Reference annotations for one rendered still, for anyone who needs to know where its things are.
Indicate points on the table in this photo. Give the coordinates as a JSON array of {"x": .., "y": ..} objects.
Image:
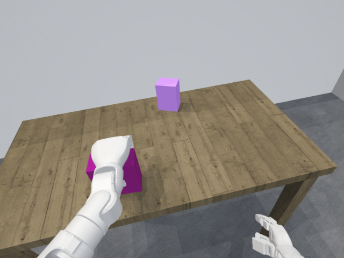
[{"x": 224, "y": 141}]

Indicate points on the sponge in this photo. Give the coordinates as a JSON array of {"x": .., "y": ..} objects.
[{"x": 132, "y": 173}]

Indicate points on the robot right hand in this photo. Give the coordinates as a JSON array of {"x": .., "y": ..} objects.
[{"x": 277, "y": 236}]

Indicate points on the robot right forearm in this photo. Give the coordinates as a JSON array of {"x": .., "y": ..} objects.
[{"x": 287, "y": 251}]

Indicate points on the robot left forearm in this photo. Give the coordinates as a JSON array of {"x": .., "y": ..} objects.
[{"x": 103, "y": 207}]

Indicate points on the robot left hand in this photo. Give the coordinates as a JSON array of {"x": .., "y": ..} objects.
[{"x": 112, "y": 150}]

